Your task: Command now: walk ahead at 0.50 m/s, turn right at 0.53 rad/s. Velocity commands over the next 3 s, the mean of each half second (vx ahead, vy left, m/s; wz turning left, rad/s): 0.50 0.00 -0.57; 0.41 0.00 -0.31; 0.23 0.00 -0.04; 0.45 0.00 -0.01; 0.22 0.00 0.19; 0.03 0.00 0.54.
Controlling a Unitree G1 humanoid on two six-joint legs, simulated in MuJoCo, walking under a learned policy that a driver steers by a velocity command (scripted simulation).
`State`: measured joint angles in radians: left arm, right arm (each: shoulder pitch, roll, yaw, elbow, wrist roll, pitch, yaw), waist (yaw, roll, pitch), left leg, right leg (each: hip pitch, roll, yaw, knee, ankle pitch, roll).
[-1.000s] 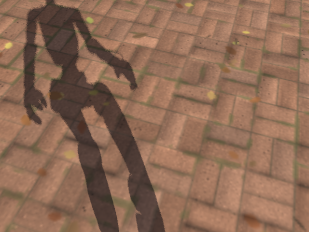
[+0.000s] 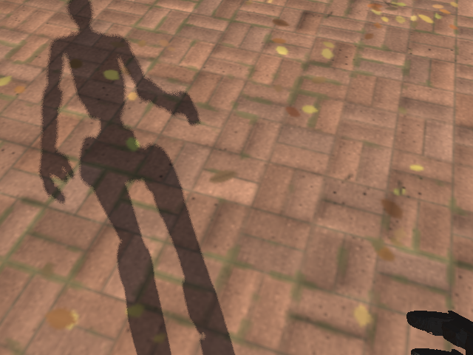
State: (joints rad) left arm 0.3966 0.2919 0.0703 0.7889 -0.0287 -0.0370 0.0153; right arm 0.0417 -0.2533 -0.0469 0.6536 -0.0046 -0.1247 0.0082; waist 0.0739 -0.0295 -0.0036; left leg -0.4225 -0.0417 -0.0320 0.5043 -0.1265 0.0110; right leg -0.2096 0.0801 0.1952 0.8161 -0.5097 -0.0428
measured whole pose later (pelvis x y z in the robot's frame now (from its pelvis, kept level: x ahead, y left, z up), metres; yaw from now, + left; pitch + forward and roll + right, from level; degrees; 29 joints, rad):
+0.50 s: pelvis +0.25 -0.07 -0.02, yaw -19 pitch +2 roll +1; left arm 0.07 0.29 0.06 0.58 -0.02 -0.03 -0.05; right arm 0.33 -0.31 -0.07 0.84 0.01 -0.05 -0.01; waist -0.06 -0.02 0.06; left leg -0.07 0.10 0.15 0.79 -0.49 -0.04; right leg -0.53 0.02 -0.04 0.65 -0.14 -0.10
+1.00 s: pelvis +0.51 -0.13 -0.01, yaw -27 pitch +2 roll +0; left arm 0.33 0.30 0.05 0.77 0.00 -0.04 0.01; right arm 0.06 -0.27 -0.03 0.71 -0.03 -0.11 0.04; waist 0.06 -0.01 0.03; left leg -0.49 -0.01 0.02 0.52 -0.07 0.03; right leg -0.18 0.08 0.12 0.80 -0.53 -0.01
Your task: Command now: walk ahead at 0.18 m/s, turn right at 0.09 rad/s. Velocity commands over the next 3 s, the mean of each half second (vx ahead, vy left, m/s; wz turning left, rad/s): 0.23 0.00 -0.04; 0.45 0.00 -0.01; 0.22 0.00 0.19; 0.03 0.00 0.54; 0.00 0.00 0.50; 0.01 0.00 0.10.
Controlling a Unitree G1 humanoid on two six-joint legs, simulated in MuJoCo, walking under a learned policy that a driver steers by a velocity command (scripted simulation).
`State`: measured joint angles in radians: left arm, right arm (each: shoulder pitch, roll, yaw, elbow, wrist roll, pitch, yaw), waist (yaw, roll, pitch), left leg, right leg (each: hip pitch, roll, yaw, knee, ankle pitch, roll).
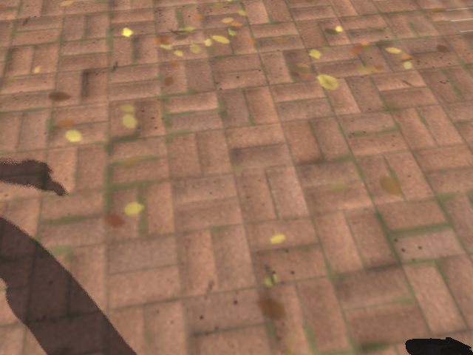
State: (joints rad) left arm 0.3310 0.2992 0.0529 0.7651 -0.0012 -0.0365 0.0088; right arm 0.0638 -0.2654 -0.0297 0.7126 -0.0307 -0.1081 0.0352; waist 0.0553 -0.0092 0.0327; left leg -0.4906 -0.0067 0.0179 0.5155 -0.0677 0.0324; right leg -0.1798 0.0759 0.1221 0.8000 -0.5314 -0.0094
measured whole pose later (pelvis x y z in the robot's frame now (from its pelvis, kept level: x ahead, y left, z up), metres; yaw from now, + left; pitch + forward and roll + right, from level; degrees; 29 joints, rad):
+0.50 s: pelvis +0.12 +0.01 +0.02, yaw +0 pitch +2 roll +1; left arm 0.41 0.26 0.05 0.83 -0.01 -0.04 0.02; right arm 0.12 -0.30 -0.05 0.81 0.02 -0.08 0.04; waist 0.06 0.01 -0.03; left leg -0.42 0.00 0.03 0.68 -0.33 0.05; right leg -0.14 -0.04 0.05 0.38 -0.28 0.01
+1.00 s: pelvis +0.34 +0.02 +0.01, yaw +0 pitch +3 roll +2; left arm 0.03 0.25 0.03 0.69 -0.02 -0.09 -0.04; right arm 0.41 -0.29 -0.05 0.93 0.02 -0.06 0.00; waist -0.10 -0.03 0.02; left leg 0.08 -0.03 0.03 0.22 -0.34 0.02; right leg -0.60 -0.06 0.01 0.54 0.03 -0.02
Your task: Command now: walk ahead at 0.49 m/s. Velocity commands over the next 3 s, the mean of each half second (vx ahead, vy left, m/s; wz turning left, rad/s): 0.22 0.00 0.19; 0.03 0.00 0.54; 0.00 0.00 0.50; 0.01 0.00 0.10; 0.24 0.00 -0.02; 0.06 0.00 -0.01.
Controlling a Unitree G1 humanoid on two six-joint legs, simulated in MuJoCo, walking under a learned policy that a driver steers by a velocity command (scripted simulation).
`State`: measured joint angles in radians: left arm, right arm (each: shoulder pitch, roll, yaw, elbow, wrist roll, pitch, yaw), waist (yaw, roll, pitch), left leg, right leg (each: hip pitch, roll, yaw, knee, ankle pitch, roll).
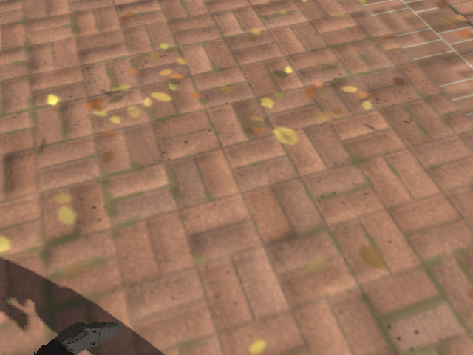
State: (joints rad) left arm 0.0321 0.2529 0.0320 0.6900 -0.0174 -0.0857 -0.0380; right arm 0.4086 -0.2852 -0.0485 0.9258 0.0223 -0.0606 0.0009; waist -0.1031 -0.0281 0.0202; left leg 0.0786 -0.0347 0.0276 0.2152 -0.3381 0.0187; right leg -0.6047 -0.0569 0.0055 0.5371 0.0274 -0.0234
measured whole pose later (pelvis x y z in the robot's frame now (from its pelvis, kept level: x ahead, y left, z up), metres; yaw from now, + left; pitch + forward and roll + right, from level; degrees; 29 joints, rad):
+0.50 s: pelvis +0.18 -0.03 +0.01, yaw +8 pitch +1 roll -2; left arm 0.13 0.27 0.05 0.85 0.01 -0.02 0.02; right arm 0.17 -0.28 -0.07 0.78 0.01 0.04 0.00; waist 0.01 0.02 0.04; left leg -0.48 0.08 0.00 0.73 -0.26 -0.03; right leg -0.18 0.01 -0.19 0.36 -0.20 -0.04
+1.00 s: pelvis +0.23 -0.01 +0.00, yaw +26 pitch +2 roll -1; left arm 0.07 0.30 0.07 0.82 -0.01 -0.01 0.01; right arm 0.15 -0.32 -0.09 0.68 0.02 0.05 -0.03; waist -0.02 0.01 0.04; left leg -0.32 -0.09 -0.19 0.50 -0.20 0.02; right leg -0.34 0.04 0.09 0.59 -0.31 0.07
